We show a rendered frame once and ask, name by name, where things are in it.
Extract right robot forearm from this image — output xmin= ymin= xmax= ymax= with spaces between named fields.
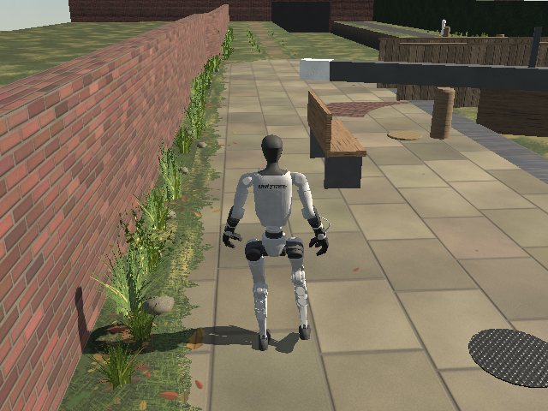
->
xmin=307 ymin=205 xmax=326 ymax=240

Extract right robot shin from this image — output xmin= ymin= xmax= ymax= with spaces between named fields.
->
xmin=295 ymin=271 xmax=307 ymax=329

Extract left robot forearm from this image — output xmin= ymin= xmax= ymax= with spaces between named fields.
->
xmin=224 ymin=206 xmax=240 ymax=236

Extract left robot upper arm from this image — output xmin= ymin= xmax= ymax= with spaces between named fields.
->
xmin=231 ymin=172 xmax=255 ymax=219

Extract right robot hand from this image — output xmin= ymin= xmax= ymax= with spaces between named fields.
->
xmin=309 ymin=236 xmax=329 ymax=256

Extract robot torso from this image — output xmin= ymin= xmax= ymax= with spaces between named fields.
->
xmin=253 ymin=168 xmax=293 ymax=257

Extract left robot hand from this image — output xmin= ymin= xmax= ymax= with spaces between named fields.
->
xmin=223 ymin=233 xmax=242 ymax=248

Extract right robot upper arm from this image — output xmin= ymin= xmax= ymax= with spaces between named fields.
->
xmin=290 ymin=172 xmax=316 ymax=219

